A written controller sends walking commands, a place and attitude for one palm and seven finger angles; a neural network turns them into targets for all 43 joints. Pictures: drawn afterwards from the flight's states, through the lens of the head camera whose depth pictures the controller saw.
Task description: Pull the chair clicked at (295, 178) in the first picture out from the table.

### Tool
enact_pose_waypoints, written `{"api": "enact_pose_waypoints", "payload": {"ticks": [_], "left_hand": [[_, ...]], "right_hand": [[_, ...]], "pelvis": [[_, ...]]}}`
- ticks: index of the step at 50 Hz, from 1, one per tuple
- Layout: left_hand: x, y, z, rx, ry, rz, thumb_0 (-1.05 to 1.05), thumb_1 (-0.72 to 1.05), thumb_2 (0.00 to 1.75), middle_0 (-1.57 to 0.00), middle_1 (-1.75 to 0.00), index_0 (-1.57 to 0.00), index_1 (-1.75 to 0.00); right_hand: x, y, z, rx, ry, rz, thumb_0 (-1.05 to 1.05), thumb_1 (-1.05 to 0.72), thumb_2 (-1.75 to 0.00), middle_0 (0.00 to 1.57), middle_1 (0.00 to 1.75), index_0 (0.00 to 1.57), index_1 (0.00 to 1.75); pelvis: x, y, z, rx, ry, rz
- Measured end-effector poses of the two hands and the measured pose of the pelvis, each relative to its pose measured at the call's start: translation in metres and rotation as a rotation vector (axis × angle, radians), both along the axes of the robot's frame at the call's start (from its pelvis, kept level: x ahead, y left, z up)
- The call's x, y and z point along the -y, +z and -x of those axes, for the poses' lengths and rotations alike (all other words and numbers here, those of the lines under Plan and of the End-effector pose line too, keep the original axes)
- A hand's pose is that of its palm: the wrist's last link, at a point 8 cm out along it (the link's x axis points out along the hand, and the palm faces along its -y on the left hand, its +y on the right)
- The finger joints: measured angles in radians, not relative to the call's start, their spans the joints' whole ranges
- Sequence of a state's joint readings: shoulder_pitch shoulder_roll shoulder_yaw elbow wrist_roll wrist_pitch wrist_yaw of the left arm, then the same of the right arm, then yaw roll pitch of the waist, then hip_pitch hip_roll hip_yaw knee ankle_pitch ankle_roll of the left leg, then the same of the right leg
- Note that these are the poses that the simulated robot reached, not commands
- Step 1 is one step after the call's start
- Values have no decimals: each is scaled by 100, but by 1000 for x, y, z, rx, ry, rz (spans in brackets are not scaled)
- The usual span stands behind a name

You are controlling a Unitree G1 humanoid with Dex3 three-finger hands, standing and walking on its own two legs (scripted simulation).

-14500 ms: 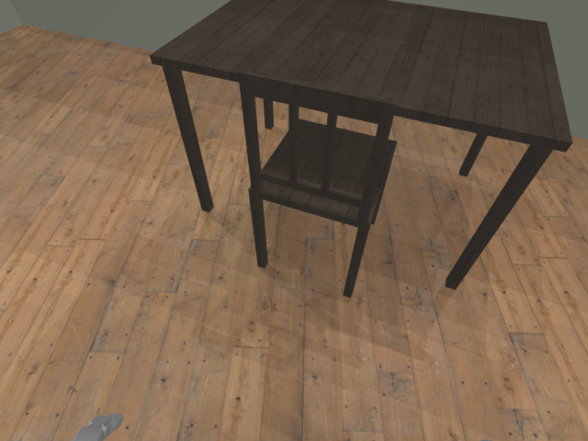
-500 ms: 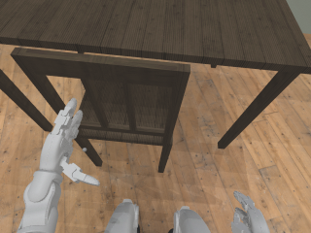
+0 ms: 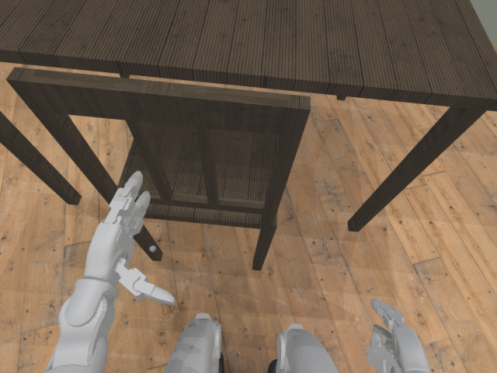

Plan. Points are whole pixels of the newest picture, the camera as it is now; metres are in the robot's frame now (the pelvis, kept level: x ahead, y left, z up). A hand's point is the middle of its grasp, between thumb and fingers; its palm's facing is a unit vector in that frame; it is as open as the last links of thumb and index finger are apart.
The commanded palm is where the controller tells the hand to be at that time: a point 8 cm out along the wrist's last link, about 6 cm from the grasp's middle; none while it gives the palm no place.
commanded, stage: aim the fingers beside a spindle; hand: left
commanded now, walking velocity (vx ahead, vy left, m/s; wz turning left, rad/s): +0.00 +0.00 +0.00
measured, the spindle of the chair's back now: (153, 163) +0.46 +0.19 -0.01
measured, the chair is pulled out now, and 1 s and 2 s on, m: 0.00 0.00 0.00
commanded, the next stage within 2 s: none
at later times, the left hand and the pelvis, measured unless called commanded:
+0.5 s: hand (133, 224) +0.32 +0.18 +0.04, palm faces -0.01 -0.99 -0.10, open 16.9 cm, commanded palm +0.30 +0.23 +0.02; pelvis +0.00 -0.01 +0.00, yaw +0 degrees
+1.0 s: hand (146, 245) +0.30 +0.17 +0.00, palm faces -0.11 -0.99 +0.00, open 17.0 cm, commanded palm +0.30 +0.23 +0.03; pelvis +0.01 -0.01 +0.00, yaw +0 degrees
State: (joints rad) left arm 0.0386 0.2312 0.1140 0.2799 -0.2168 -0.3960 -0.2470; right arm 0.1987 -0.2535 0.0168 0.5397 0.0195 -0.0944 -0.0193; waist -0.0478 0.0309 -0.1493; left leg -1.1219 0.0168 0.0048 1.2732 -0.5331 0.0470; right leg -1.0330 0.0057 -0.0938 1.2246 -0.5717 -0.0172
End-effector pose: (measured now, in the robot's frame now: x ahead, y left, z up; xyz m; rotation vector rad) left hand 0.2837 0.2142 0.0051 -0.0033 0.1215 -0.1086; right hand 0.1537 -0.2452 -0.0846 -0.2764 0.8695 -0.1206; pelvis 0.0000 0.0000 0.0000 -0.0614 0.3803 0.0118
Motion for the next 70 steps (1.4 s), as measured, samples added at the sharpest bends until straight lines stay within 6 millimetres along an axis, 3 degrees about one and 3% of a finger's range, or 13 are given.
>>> {"api": "enact_pose_waypoints", "payload": {"ticks": [6,15,19,23,28,31,36,39,44,48,55,64,70], "left_hand": [[-8,48,-4,198,39,-77,-1,-50,30,-6,-8,-6,-8],[-6,-8,-8,-60,16,-11,-1,-50,30,-6,-8,-5,-8],[12,21,-1,71,-20,-17,-1,-50,30,-6,-8,-5,-8],[-5,51,-9,200,47,-89,-1,-50,30,-7,-8,-6,-8],[-34,13,-22,23,112,-75,-1,-50,30,-6,-8,-6,-8],[-22,-9,-15,-74,50,-30,-1,-50,30,-6,-8,-5,-8],[15,26,-3,79,-47,-6,-1,-50,30,-6,-8,-5,-8],[6,47,-11,182,2,-60,-1,-50,30,-6,-8,-6,-8],[-31,16,-27,55,120,-81,-1,-50,30,-7,-8,-6,-8],[-26,-7,-14,-66,52,-35,-1,-50,30,-6,-8,-5,-8],[0,43,-3,158,-6,-42,-1,-50,30,-6,-8,-6,-8],[-24,-8,-17,-42,51,-28,-1,-50,30,-6,-8,-6,-8],[0,36,0,119,-22,-31,-1,-50,30,-6,-8,-6,-8]], "right_hand": [[-2,3,-3,-2,14,-10,1,-90,-90,20,30,20,30],[4,-4,-1,-17,-2,-16,1,-90,-90,20,30,20,30],[7,1,3,-21,-15,1,1,-90,-90,20,30,20,30],[8,0,5,-39,-6,-9,1,-90,-90,20,30,20,30],[11,-8,4,-56,-3,-22,1,-90,-90,20,30,20,30],[14,-8,4,-47,-18,-11,1,-90,-90,20,30,20,30],[13,1,3,-29,-25,7,1,-90,-90,20,30,20,30],[10,2,1,-32,-10,0,1,-90,-90,20,30,20,30],[8,-6,-3,-43,0,-20,1,-90,-90,20,30,20,30],[9,-5,-5,-31,-13,-16,1,-90,-90,20,30,20,30],[3,3,-5,-19,5,3,1,-90,-90,20,30,20,30],[3,-5,-3,-28,-7,-8,1,-90,-90,20,30,20,30],[0,4,2,-24,-9,1,1,-90,-90,20,30,20,30]], "pelvis": [[2,5,-2,11,1,-4],[6,0,0,-5,4,-2],[6,4,-3,2,-4,-7],[9,7,-5,7,-3,-12],[12,1,-3,-4,3,-10],[11,0,-3,-12,5,-4],[7,7,-9,-4,-4,-7],[8,9,-10,-1,-4,-13],[11,1,-7,-11,-2,-13],[8,0,-6,-15,1,-4],[3,9,-10,-1,2,-4],[4,-2,-2,-15,0,1],[0,8,-6,1,-2,2]]}}
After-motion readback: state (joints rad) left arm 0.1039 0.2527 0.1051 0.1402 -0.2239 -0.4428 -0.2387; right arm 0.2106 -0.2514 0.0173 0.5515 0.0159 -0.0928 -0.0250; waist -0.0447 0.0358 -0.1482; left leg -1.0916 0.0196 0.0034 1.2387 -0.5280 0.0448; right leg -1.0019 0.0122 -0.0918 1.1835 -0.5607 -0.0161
